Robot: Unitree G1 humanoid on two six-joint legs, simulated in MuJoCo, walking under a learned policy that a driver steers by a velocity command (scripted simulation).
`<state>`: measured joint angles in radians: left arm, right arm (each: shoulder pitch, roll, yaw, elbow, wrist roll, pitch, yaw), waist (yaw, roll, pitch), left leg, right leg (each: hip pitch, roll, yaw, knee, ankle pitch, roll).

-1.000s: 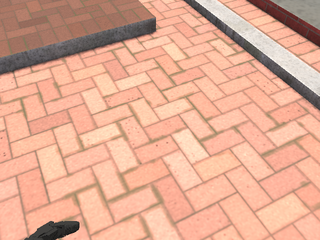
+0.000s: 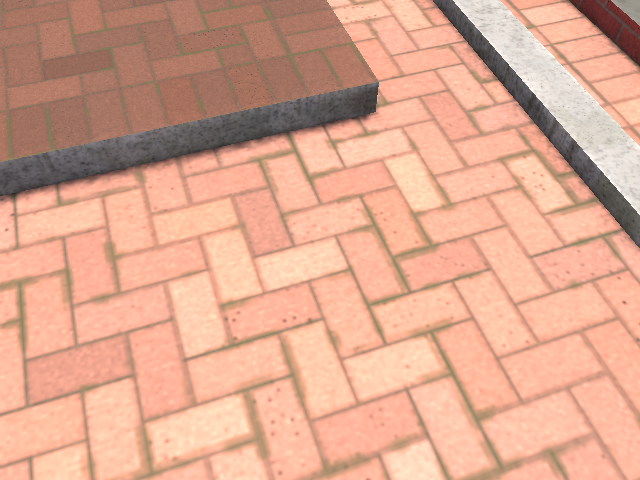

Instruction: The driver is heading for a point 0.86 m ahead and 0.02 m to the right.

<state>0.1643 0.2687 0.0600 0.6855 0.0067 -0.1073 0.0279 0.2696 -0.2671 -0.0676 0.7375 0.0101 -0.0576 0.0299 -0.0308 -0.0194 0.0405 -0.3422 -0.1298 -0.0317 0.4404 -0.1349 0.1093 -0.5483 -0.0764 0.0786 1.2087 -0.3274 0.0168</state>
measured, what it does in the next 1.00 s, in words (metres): walks ahead: right foot, then left foot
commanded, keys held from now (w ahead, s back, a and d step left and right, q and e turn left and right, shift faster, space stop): w+q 0.30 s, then w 0.26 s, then no key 0.04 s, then e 0.40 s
